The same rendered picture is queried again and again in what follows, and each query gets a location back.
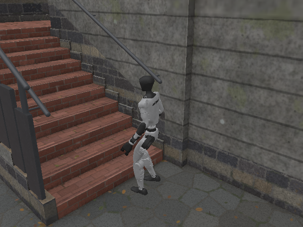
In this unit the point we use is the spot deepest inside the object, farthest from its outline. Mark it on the robot right upper arm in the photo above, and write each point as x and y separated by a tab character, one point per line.
161	109

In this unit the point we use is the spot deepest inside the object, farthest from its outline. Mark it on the left robot forearm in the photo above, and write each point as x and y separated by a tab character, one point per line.
138	133

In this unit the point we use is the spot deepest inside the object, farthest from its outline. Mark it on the robot left upper arm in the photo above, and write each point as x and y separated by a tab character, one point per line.
143	105

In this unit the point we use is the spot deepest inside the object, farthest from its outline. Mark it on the humanoid robot torso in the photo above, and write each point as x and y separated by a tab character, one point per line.
153	117

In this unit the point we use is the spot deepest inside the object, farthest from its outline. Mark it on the left robot thigh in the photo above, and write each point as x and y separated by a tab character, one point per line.
139	150

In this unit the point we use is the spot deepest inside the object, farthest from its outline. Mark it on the left robot hand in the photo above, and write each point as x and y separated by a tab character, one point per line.
127	147

